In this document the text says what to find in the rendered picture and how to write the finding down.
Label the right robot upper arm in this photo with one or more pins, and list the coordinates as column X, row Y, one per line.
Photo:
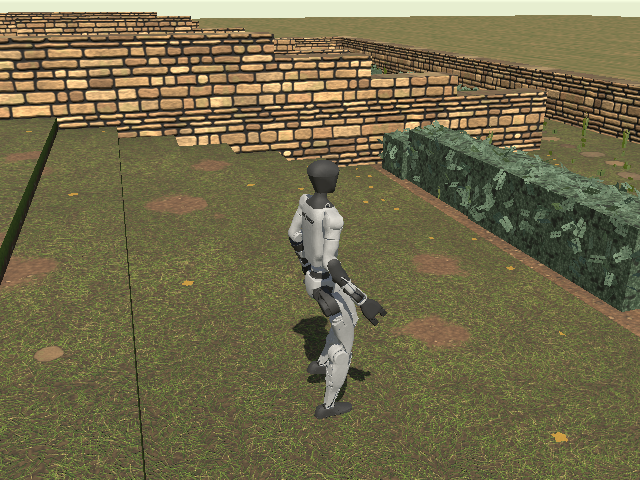
column 333, row 225

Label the right robot thigh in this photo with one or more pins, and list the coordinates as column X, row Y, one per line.
column 334, row 306

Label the humanoid robot head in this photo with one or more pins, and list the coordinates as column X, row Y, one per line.
column 323, row 175

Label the left robot upper arm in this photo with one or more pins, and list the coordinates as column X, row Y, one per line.
column 295, row 231

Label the robot left forearm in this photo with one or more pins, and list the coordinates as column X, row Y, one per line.
column 299, row 250

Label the robot right hand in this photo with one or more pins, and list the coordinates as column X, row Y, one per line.
column 370, row 309

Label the robot right forearm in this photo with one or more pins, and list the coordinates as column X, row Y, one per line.
column 336, row 271

